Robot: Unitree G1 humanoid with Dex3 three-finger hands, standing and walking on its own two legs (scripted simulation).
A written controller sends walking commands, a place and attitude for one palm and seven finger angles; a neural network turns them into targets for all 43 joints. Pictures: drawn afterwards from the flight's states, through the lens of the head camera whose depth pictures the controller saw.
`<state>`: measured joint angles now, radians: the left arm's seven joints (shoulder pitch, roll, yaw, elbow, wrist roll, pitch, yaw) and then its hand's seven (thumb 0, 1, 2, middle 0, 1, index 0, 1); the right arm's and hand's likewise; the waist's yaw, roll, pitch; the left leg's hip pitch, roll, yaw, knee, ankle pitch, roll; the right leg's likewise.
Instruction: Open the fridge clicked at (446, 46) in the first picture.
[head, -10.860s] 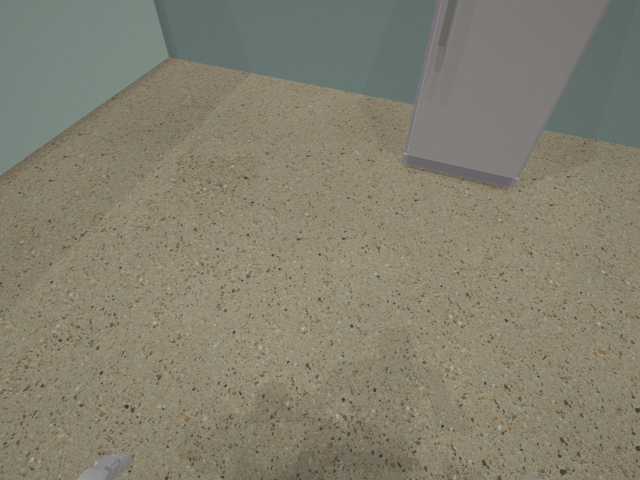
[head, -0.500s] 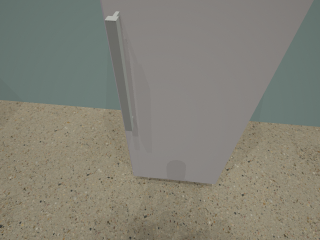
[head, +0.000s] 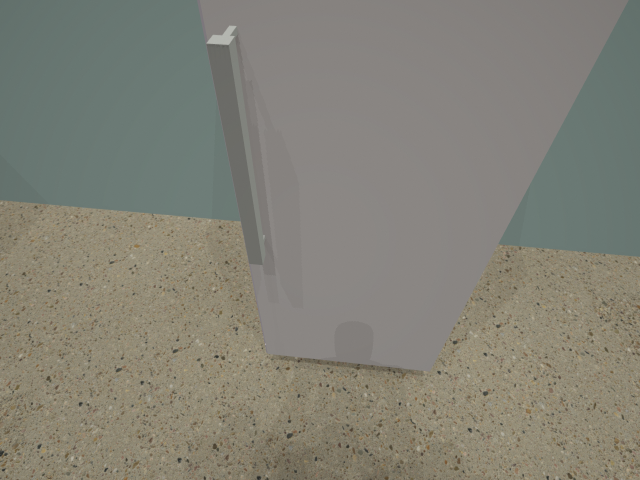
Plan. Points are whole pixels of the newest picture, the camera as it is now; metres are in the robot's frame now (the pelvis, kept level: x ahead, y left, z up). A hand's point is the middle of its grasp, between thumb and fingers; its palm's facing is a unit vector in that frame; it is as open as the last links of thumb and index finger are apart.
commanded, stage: look again from close up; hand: left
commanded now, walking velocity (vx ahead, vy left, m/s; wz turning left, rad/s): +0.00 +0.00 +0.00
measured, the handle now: (247, 168) +0.56 +0.16 +0.08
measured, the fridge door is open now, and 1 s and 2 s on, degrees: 0 0 0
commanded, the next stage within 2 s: shuffle to correct the standing spot in 0.20 s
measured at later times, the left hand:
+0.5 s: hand out of the picture +0.00 +0.17 -0.18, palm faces +0.07 -0.98 -0.19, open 7.4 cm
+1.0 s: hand out of the picture +0.15 +0.21 -0.19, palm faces +0.04 -0.97 -0.25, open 7.3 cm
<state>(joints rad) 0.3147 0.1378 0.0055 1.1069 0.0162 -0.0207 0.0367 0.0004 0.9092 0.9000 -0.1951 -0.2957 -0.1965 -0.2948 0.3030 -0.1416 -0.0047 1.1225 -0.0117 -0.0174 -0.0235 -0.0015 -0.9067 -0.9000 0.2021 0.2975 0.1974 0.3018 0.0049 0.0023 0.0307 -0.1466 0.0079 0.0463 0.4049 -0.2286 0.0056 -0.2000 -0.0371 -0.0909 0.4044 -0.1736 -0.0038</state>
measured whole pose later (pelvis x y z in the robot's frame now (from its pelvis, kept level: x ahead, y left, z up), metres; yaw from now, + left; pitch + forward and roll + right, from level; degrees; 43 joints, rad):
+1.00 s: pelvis +0.10 +0.02 -0.02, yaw +2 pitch -1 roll -1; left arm 0.19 0.18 0.05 1.03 0.02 -0.02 0.04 0.01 0.94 0.90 -0.19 -0.30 -0.20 -0.29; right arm 0.43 -0.07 -0.02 1.15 0.00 0.00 -0.05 0.00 -0.90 -0.90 0.21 0.30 0.20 0.30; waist -0.05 0.02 0.11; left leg -0.18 0.01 0.03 0.74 -0.51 0.00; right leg -0.34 -0.04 -0.12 0.58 -0.22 -0.02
